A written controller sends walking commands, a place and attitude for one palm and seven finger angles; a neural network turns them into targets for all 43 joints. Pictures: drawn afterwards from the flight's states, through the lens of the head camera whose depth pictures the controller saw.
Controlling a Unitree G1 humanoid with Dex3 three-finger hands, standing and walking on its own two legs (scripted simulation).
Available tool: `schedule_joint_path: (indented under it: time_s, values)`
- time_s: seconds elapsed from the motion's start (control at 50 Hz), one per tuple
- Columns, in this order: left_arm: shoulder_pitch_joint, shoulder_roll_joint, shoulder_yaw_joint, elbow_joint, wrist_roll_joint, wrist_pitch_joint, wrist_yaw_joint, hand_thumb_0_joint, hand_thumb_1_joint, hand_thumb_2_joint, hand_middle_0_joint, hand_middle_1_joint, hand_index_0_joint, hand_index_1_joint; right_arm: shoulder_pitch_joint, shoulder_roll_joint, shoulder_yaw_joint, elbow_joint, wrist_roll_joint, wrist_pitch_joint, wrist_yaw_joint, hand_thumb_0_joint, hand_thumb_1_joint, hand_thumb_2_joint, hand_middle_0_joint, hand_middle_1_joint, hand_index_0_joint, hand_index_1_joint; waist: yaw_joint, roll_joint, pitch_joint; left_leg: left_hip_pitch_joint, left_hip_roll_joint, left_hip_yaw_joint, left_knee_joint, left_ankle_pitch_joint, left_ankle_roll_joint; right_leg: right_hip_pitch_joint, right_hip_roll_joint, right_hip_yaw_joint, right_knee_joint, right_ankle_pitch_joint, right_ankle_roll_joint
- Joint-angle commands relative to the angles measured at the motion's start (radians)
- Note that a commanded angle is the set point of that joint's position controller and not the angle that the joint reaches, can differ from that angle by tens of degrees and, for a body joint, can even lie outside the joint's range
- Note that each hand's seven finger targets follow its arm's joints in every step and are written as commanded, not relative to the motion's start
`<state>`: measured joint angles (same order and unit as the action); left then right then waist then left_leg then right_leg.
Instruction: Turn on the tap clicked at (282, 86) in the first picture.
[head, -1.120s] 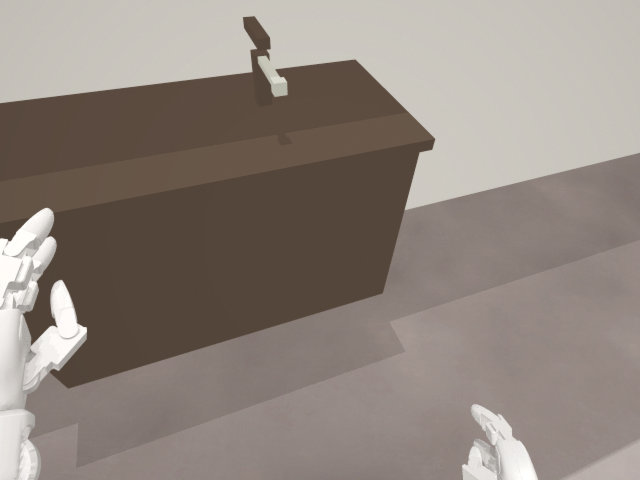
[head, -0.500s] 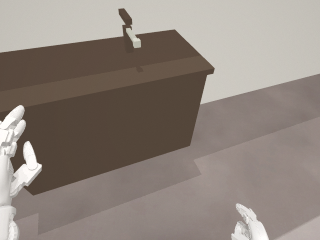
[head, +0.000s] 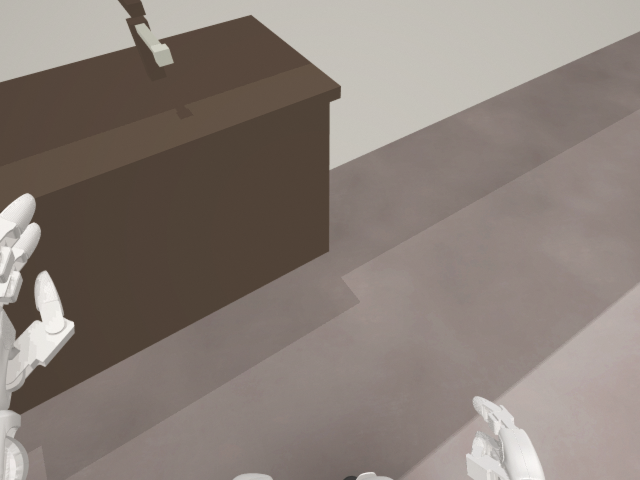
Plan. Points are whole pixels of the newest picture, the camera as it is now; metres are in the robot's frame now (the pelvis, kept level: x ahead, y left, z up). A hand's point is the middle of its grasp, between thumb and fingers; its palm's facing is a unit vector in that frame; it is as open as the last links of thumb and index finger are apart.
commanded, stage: walk to a spot facing it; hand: left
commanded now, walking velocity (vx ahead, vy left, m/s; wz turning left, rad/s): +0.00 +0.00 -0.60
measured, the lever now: (162, 55) +0.79 +0.36 +0.11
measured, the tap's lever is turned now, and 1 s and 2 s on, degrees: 0 0 0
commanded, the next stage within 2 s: turn to face it in 1.12 s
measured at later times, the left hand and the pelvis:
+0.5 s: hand (263, 292) +0.26 +0.07 +0.16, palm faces +0.05 -0.90 -0.42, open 7.4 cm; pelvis -0.04 -0.06 -0.02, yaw -20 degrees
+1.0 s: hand (289, 233) +0.32 +0.06 +0.17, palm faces +0.11 -0.95 -0.31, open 7.4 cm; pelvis +0.05 -0.09 +0.00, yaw -20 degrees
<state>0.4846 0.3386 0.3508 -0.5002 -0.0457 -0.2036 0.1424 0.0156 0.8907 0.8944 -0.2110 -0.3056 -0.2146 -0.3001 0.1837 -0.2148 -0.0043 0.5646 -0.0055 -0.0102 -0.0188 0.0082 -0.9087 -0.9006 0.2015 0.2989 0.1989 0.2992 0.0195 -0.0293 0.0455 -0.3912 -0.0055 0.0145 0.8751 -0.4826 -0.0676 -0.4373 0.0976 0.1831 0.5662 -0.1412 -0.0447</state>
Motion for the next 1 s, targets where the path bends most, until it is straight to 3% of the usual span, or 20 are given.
schedule_joint_path:
  time_s: [0.0,0.04,0.06,0.1,0.12,0.16,0.2,0.32,0.34,0.36,0.38,0.4,0.42,0.46,0.5,0.56,0.66,0.84,0.94,0.98]
  values:
    - [-0.055,0.187,0.139,-0.202,-0.001,-0.065,0.019,0.000,0.900,0.900,-0.200,-0.300,-0.200,-0.300,-0.078,-0.068,-0.022,-0.166,0.001,-0.036,-0.001,0.000,-0.900,-0.900,0.200,0.300,0.200,0.300,0.017,-0.109,-0.239,0.096,0.001,0.011,-0.252,0.013,0.025,0.179,-0.221,0.310,-0.200,0.083,-0.090]
    - [-0.078,0.188,0.128,-0.224,-0.004,-0.068,0.014,0.000,0.900,0.900,-0.200,-0.300,-0.200,-0.300,-0.051,-0.082,-0.028,-0.161,0.004,-0.037,0.000,0.000,-0.900,-0.900,0.200,0.300,0.200,0.300,-0.001,-0.069,-0.249,0.255,0.031,0.031,-0.453,0.111,0.046,0.104,-0.172,0.264,-0.158,0.019,-0.036]
    - [-0.094,0.190,0.123,-0.250,-0.008,-0.072,0.010,0.000,0.900,0.900,-0.200,-0.300,-0.200,-0.300,-0.054,-0.097,-0.036,-0.163,0.010,-0.040,-0.004,0.000,-0.900,-0.900,0.200,0.300,0.200,0.300,-0.005,0.009,-0.234,0.357,0.107,-0.013,-0.516,0.175,0.067,0.004,-0.113,0.206,-0.058,0.005,-0.003]
    - [-0.112,0.207,0.141,-0.299,0.007,-0.084,0.003,0.000,0.900,0.900,-0.200,-0.300,-0.200,-0.300,-0.055,-0.117,-0.054,-0.187,0.010,-0.054,-0.012,0.000,-0.900,-0.900,0.200,0.300,0.200,0.300,0.008,0.278,-0.219,0.464,0.426,-0.249,-0.550,0.489,0.201,-0.263,-0.017,-0.027,0.392,-0.331,0.075]
    - [-0.074,0.223,0.167,-0.270,0.017,-0.088,0.005,0.000,0.900,0.900,-0.200,-0.300,-0.200,-0.300,-0.050,-0.094,-0.054,-0.180,0.020,-0.068,-0.010,0.000,-0.900,-0.900,0.200,0.300,0.200,0.300,0.018,0.252,-0.220,0.404,0.458,-0.186,-0.536,0.519,0.229,-0.262,-0.049,-0.098,0.576,-0.337,0.085]
    - [-0.067,0.206,0.157,-0.272,0.009,-0.084,-0.006,0.000,0.900,0.900,-0.200,-0.300,-0.200,-0.300,-0.041,-0.091,-0.049,-0.160,0.012,-0.076,0.004,0.000,-0.900,-0.900,0.200,0.300,0.200,0.300,0.008,0.257,-0.157,0.318,0.453,-0.117,-0.503,0.549,0.244,-0.258,-0.108,-0.111,0.610,-0.315,0.091]
    - [-0.092,0.129,0.069,-0.235,0.010,-0.075,-0.010,0.000,0.900,0.900,-0.200,-0.300,-0.200,-0.300,-0.042,-0.109,-0.049,-0.144,0.017,-0.081,0.005,0.000,-0.900,-0.900,0.200,0.300,0.200,0.300,-0.009,0.235,-0.037,0.245,0.409,0.019,-0.493,0.604,0.190,-0.202,-0.133,-0.169,0.476,-0.276,0.095]
    - [-0.227,0.174,0.078,-0.101,0.030,-0.077,-0.004,0.000,0.900,0.900,-0.200,-0.300,-0.200,-0.300,-0.024,-0.124,-0.043,-0.125,0.003,-0.116,-0.007,0.000,-0.900,-0.900,0.200,0.300,0.200,0.300,-0.015,0.275,-0.039,0.165,0.365,0.160,-0.365,0.469,0.123,0.106,-0.057,-0.386,0.114,-0.272,0.084]
    - [-0.231,0.186,0.090,-0.094,0.028,-0.078,-0.002,0.000,0.900,0.900,-0.200,-0.300,-0.200,-0.300,-0.018,-0.120,-0.044,-0.123,0.004,-0.119,-0.007,0.000,-0.900,-0.900,0.200,0.300,0.200,0.300,-0.001,0.219,-0.078,0.123,0.345,0.176,-0.208,0.478,0.112,0.227,-0.042,-0.390,0.026,-0.229,0.066]
    - [-0.208,0.190,0.089,-0.075,0.031,-0.073,-0.002,0.000,0.900,0.900,-0.200,-0.300,-0.200,-0.300,-0.013,-0.111,-0.046,-0.121,0.013,-0.118,-0.004,0.000,-0.900,-0.900,0.200,0.300,0.200,0.300,0.014,0.091,-0.125,0.036,0.274,0.212,0.041,0.421,0.091,0.343,-0.100,-0.263,-0.073,-0.141,0.006]
    - [-0.206,0.226,0.117,-0.109,0.032,-0.079,0.004,0.000,0.900,0.900,-0.200,-0.300,-0.200,-0.300,-0.041,-0.077,-0.042,-0.141,0.017,-0.122,0.000,0.000,-0.900,-0.900,0.200,0.300,0.200,0.300,0.016,-0.216,-0.157,-0.210,0.127,0.210,0.340,0.000,0.044,0.486,-0.305,0.166,-0.140,0.118,-0.116]
    - [-0.158,0.278,0.183,-0.114,0.015,-0.084,0.017,0.000,0.900,0.900,-0.200,-0.300,-0.200,-0.300,-0.097,-0.087,-0.038,-0.154,0.009,-0.125,-0.007,0.000,-0.900,-0.900,0.200,0.300,0.200,0.300,0.031,-0.322,-0.158,-0.353,0.083,0.062,0.515,-0.167,0.023,0.458,-0.454,0.429,-0.208,0.252,-0.185]
    - [-0.149,0.248,0.167,-0.160,0.015,-0.090,0.017,0.000,0.900,0.900,-0.200,-0.300,-0.200,-0.300,-0.079,-0.091,-0.048,-0.134,0.005,-0.112,0.000,0.000,-0.900,-0.900,0.200,0.300,0.200,0.300,0.006,-0.161,-0.195,-0.314,0.131,-0.060,0.522,-0.096,0.022,0.421,-0.442,0.397,-0.243,0.022,-0.165]
    - [-0.004,0.276,0.216,-0.210,0.003,-0.104,0.006,0.000,0.900,0.900,-0.200,-0.300,-0.200,-0.300,-0.098,-0.086,-0.030,-0.133,0.009,-0.079,0.006,0.000,-0.900,-0.900,0.200,0.300,0.200,0.300,0.007,0.020,-0.158,-0.342,0.153,-0.072,0.521,0.027,0.011,0.364,-0.400,0.338,-0.243,-0.138,-0.194]
    - [0.031,0.264,0.220,-0.272,0.000,-0.123,0.008,0.000,0.900,0.900,-0.200,-0.300,-0.200,-0.300,-0.097,-0.079,-0.021,-0.115,0.006,-0.062,0.007,0.000,-0.900,-0.900,0.200,0.300,0.200,0.300,-0.021,0.024,-0.179,-0.345,0.149,-0.046,0.496,0.130,0.004,0.367,-0.365,0.180,-0.249,0.001,-0.171]
    - [0.023,0.271,0.230,-0.299,0.002,-0.127,0.017,0.000,0.900,0.900,-0.200,-0.300,-0.200,-0.300,-0.088,-0.085,-0.036,-0.104,0.007,-0.062,-0.010,0.000,-0.900,-0.900,0.200,0.300,0.200,0.300,-0.042,0.023,-0.194,-0.297,0.153,-0.031,0.349,0.170,0.005,0.331,-0.348,0.086,-0.274,0.055,-0.158]
    - [0.058,0.221,0.183,-0.156,0.000,-0.097,0.026,0.000,0.900,0.900,-0.200,-0.300,-0.200,-0.300,-0.047,-0.091,-0.041,-0.104,0.012,-0.075,-0.033,0.000,-0.900,-0.900,0.200,0.300,0.200,0.300,-0.034,-0.005,-0.182,-0.192,0.124,0.047,0.010,0.186,0.039,0.308,-0.337,0.063,-0.319,-0.121,-0.157]
    - [-0.113,0.181,0.072,-0.078,0.022,-0.053,0.028,0.000,0.900,0.900,-0.200,-0.300,-0.200,-0.300,-0.040,-0.108,-0.041,-0.113,0.009,-0.090,-0.053,0.000,-0.900,-0.900,0.200,0.300,0.200,0.300,-0.008,-0.075,-0.027,-0.135,0.091,0.093,-0.185,0.153,0.074,0.288,-0.356,0.096,-0.364,-0.244,-0.142]
    - [-0.237,0.206,0.065,-0.213,0.026,-0.059,0.041,0.000,0.900,0.900,-0.200,-0.300,-0.200,-0.300,-0.034,-0.099,-0.032,-0.114,-0.001,-0.098,-0.063,0.000,-0.900,-0.900,0.200,0.300,0.200,0.300,-0.011,0.021,-0.044,0.097,0.068,0.124,-0.374,0.205,0.088,0.248,-0.323,0.033,-0.238,-0.138,-0.117]
    - [-0.252,0.205,0.072,-0.264,0.020,-0.063,0.042,0.000,0.900,0.900,-0.200,-0.300,-0.200,-0.300,-0.010,-0.117,-0.038,-0.117,-0.002,-0.104,-0.071,0.000,-0.900,-0.900,0.200,0.300,0.200,0.300,-0.040,0.164,-0.108,0.363,0.142,-0.010,-0.494,0.243,0.150,0.100,-0.220,-0.094,0.054,0.001,-0.039]
